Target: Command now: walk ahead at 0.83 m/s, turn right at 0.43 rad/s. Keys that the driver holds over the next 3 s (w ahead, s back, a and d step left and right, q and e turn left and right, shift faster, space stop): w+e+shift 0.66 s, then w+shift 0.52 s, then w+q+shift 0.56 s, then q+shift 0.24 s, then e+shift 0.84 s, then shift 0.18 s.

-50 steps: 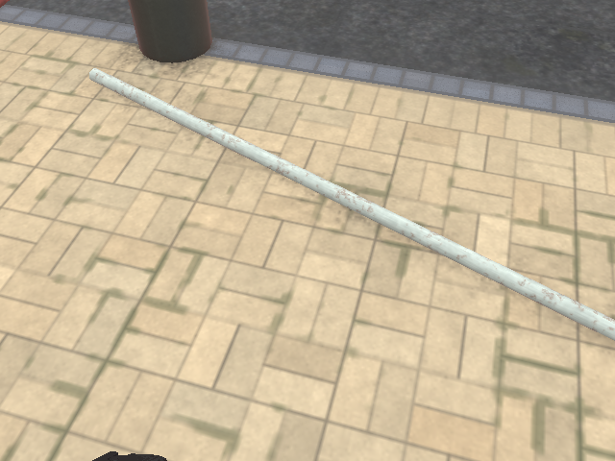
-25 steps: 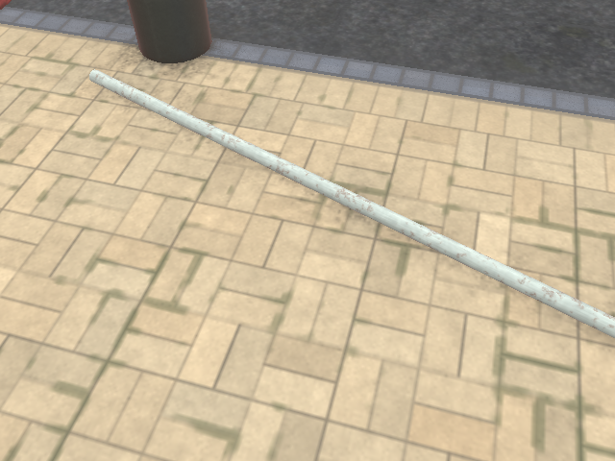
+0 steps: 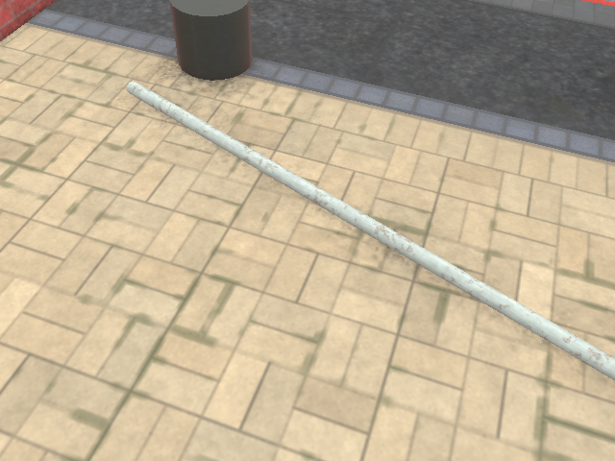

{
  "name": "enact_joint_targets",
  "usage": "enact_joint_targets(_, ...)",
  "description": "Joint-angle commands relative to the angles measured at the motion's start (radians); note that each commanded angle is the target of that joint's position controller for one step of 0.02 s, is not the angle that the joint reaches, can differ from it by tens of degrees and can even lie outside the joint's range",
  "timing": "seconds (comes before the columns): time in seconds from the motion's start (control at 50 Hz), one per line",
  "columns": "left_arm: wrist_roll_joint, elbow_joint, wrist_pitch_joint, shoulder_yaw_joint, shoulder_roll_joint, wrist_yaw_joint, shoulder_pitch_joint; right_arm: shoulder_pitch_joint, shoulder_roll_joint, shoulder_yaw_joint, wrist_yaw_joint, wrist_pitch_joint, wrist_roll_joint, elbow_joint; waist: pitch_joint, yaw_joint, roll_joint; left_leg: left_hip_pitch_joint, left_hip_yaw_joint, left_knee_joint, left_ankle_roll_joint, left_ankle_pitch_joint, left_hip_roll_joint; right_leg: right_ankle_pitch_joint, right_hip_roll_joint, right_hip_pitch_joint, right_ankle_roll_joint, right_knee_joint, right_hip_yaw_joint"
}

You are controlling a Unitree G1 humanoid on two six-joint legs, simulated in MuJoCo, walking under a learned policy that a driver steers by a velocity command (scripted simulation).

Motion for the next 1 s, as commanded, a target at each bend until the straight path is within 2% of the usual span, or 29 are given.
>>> enact_joint_targets(0.02,-0.004,-0.15,-0.02,0.018,0.081,-0.003,-0.16,0.197,-0.177,-0.058,-0.017,-0.013,0.012,0.016,0.024,-0.117,0.155,0.373,-0.51,-0.388,0.069,-0.374,0.335,0.117,-0.011,-0.593,-0.042,0.311,0.105)
enact_joint_targets(0.06,0.013,-0.101,0.005,0.027,0.079,-0.018,-0.102,0.09,-0.109,-0.039,-0.024,-0.028,0.018,-0.001,0.033,-0.048,0.147,0.288,-0.32,-0.434,0.047,-0.182,0.273,0.216,-0.067,-0.484,0.013,0.257,0.076)
enact_joint_targets(0.14,0.025,-0.114,0.05,0.035,0.066,-0.039,-0.165,0.146,-0.146,-0.059,-0.029,-0.07,-0.008,0.051,0.077,-0.053,0.083,0.248,-0.128,-0.448,0.094,0.022,0.254,0.408,-0.078,-0.503,0.045,0.289,0.029)
enact_joint_targets(0.24,0.029,-0.103,0.033,0.055,0.068,-0.058,-0.275,0.203,-0.117,-0.051,-0.042,-0.125,0.001,0.139,0.114,-0.027,0.056,0.237,0.057,-0.375,0.033,-0.048,0.204,0.762,-0.059,-0.501,0.022,-0.011,0.001)
enact_joint_targets(0.3,0.035,-0.094,0.029,0.047,0.046,-0.093,-0.355,0.268,-0.109,-0.046,-0.064,-0.134,-0.013,0.179,0.154,-0.063,0.048,0.216,0.114,-0.289,0.037,-0.105,0.233,0.927,-0.057,-0.47,-0.017,-0.054,-0.061)
enact_joint_targets(0.38,0.047,-0.117,0.023,0.043,0.048,-0.09,-0.511,0.432,-0.107,-0.043,-0.066,-0.127,-0.037,0.251,0.262,-0.147,0.034,0.455,0.147,-0.173,0.022,0.051,0.274,0.804,-0.06,-0.682,-0.058,-0.124,-0.12)
enact_joint_targets(0.44,0.068,-0.152,0.01,0.023,0.017,-0.088,-0.625,0.476,-0.08,-0.02,-0.08,-0.09,-0.024,0.287,0.298,-0.175,0.011,0.491,0.23,-0.113,0.014,0.265,0.259,0.816,-0.043,-0.607,-0.074,-0.292,-0.227)
enact_joint_targets(0.5,0.08,-0.055,0.011,0.024,0.031,-0.067,-0.355,0.421,-0.13,-0.013,-0.093,-0.058,0.023,0.292,0.118,-0.021,0.021,0.343,0.296,0.247,-0.004,0.863,0.238,0.809,0.082,-0.06,-0.099,-0.307,-0.356)
enact_joint_targets(0.52,0.071,0.005,0.018,0.033,0.052,-0.054,-0.19,0.409,-0.139,-0.013,-0.097,-0.04,0.021,0.301,0.041,0.055,0.048,0.272,0.27,0.473,0.002,0.951,0.252,0.742,0.08,0.14,-0.118,-0.287,-0.334)
enact_joint_targets(0.54,0.059,0.092,0.016,0.064,0.105,-0.037,0.028,0.365,-0.155,-0.023,-0.089,-0.034,0.011,0.282,-0.044,0.15,-0.006,0.183,0.221,0.773,-0.002,0.905,0.226,0.716,0.074,0.362,-0.17,-0.341,-0.262)
enact_joint_targets(0.56,0.054,0.145,0.007,0.089,0.16,-0.018,0.149,0.234,-0.143,-0.04,-0.068,-0.024,0.016,0.267,-0.002,0.252,-0.118,-0.097,0.233,1.329,-0.007,0.08,0.055,0.775,-0.013,0.558,-0.297,-0.527,-0.124)
enact_joint_targets(0.58,0.028,0.171,0.007,0.112,0.3,-0.009,0.168,0.172,-0.105,-0.031,-0.07,-0.041,-0.009,0.16,-0.046,0.165,-0.16,-0.495,0.109,1.427,-0.004,-0.438,0.008,1.248,-0.134,0.838,-0.286,-0.158,-0.015)
enact_joint_targets(0.6,0.025,0.151,0.0,0.099,0.298,0.0,0.176,0.218,-0.091,-0.011,-0.07,-0.055,0.009,0.111,-0.228,0.13,-0.023,-0.654,-0.025,1.358,-0.024,-0.368,0.066,1.212,-0.241,1.007,-0.392,-0.148,0.192)
enact_joint_targets(0.62,0.038,0.138,0.009,0.094,0.262,0.007,0.192,0.157,-0.129,-0.003,-0.058,-0.069,0.006,0.063,-0.239,0.151,0.061,-0.773,-0.081,1.252,-0.029,-0.313,0.071,0.59,-0.291,0.988,-0.44,-0.354,0.42)
enact_joint_targets(0.64,0.052,0.126,0.014,0.09,0.246,0.022,0.118,0.108,-0.135,-0.002,-0.051,-0.087,0.0,0.039,-0.151,0.107,0.036,-0.8,-0.113,1.158,-0.032,-0.302,0.091,0.178,-0.342,0.81,-0.439,-0.556,0.599)
enact_joint_targets(0.66,0.042,0.098,-0.005,0.058,0.163,0.026,0.013,0.104,-0.182,-0.022,-0.049,-0.087,-0.021,0.057,-0.055,0.029,0.162,-0.731,-0.166,0.983,-0.042,-0.159,0.134,0.09,-0.33,0.607,-0.381,-0.594,0.559)
enact_joint_targets(0.68,0.019,0.073,-0.024,0.046,0.164,0.045,-0.113,0.091,-0.158,-0.025,-0.036,-0.062,-0.036,0.046,0.074,-0.072,0.166,-0.533,-0.195,0.747,-0.093,-0.122,0.178,0.216,-0.298,0.255,-0.359,-0.638,0.514)
enact_joint_targets(0.7,0.019,0.05,-0.044,0.036,0.158,0.046,-0.201,0.08,-0.149,-0.021,-0.028,-0.04,-0.042,0.037,0.164,-0.13,0.188,-0.32,-0.197,0.558,-0.129,-0.114,0.208,0.277,-0.252,-0.057,-0.333,-0.682,0.427)
enact_joint_targets(0.72,0.024,0.041,-0.067,0.035,0.173,0.04,-0.234,0.068,-0.12,-0.016,-0.024,-0.03,-0.043,0.027,0.193,-0.145,0.177,-0.185,-0.18,0.42,-0.14,-0.063,0.21,0.344,-0.207,-0.224,-0.318,-0.694,0.364)
enact_joint_targets(0.78,-0.004,0.068,-0.104,0.038,0.147,0.016,-0.207,0.094,-0.067,-0.011,-0.007,-0.038,0.018,0.056,0.093,-0.122,0.023,0.13,-0.08,0.187,-0.088,0.322,0.144,0.377,-0.055,-0.281,-0.225,-0.661,0.163)
enact_joint_targets(0.84,-0.006,0.098,-0.089,0.039,0.162,-0.006,-0.105,0.002,-0.09,-0.025,-0.001,-0.046,0.014,0.041,0.112,-0.052,0.039,0.084,-0.007,0.066,-0.027,0.287,0.078,0.621,-0.046,-0.055,-0.182,-0.571,0.126)
enact_joint_targets(0.86,0.0,0.103,-0.086,0.043,0.179,-0.007,-0.095,0.065,-0.103,-0.037,-0.005,-0.05,0.009,0.055,0.071,-0.09,0.05,0.15,0.011,0.031,-0.007,0.222,0.033,0.817,-0.043,0.017,-0.164,-0.439,0.113)
enact_joint_targets(0.88,0.019,0.104,-0.082,0.046,0.197,-0.007,-0.117,0.265,-0.131,-0.059,-0.013,-0.047,0.007,0.113,-0.03,-0.2,0.051,0.304,0.037,0.034,0.009,0.117,-0.022,0.962,-0.026,0.045,-0.139,-0.201,0.087)
enact_joint_targets(0.9,0.033,0.089,-0.087,0.037,0.155,-0.008,-0.171,0.506,-0.195,-0.083,-0.025,-0.046,-0.003,0.172,-0.126,-0.327,0.081,0.481,-0.066,0.006,0.036,-0.046,0.046,0.907,0.021,-0.067,-0.103,0.16,0.037)
enact_joint_targets(0.92,0.007,0.037,-0.101,0.0,-0.033,-0.011,-0.13,0.592,-0.287,-0.098,-0.025,-0.047,-0.031,0.208,-0.179,-0.266,0.4,0.582,-0.622,-0.233,0.111,-0.457,0.31,0.056,0.202,-0.343,-0.07,0.608,0.023)
enact_joint_targets(0.94,-0.006,0.004,-0.11,-0.015,-0.023,-0.011,-0.062,0.433,-0.22,-0.081,-0.011,-0.036,-0.023,0.191,-0.142,-0.13,0.433,0.571,-1.017,-0.467,0.134,-0.722,0.371,0.023,0.163,-0.531,-0.099,0.643,0.091)
enact_joint_targets(0.96,0.002,0.012,-0.094,-0.005,0.037,-0.007,-0.117,0.264,-0.151,-0.076,-0.01,-0.037,-0.019,0.141,-0.005,-0.099,0.241,0.444,-0.853,-0.431,0.149,-0.697,0.368,0.123,0.074,-0.562,-0.1,0.625,0.063)
enact_joint_targets(0.98,0.016,0.002,-0.087,-0.005,0.044,-0.012,-0.176,0.215,-0.109,-0.069,-0.008,-0.042,-0.016,0.14,0.04,-0.091,0.101,0.337,-0.688,-0.385,0.141,-0.498,0.318,0.182,0.034,-0.522,-0.091,0.561,0.056)
enact_joint_targets(1.0,0.029,-0.011,-0.079,-0.006,0.032,-0.018,-0.224,0.225,-0.086,-0.061,-0.009,-0.048,-0.016,0.158,0.052,-0.085,0.058,0.273,-0.555,-0.373,0.115,-0.36,0.261,0.185,0.014,-0.486,-0.087,0.519,0.066)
